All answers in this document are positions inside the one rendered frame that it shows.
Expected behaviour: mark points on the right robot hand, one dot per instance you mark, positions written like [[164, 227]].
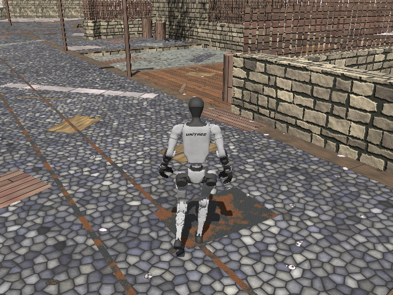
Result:
[[224, 174]]

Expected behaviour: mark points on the left robot hand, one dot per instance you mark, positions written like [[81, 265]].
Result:
[[161, 171]]

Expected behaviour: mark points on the right robot upper arm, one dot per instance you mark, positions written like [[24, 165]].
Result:
[[218, 138]]

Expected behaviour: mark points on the robot right foot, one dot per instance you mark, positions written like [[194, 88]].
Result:
[[198, 239]]

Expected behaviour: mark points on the robot head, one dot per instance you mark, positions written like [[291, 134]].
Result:
[[196, 106]]

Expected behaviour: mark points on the left robot forearm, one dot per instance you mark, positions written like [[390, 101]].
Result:
[[165, 160]]

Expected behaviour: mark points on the right robot forearm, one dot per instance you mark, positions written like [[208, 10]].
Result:
[[225, 163]]

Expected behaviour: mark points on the left robot upper arm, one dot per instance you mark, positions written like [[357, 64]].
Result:
[[177, 129]]

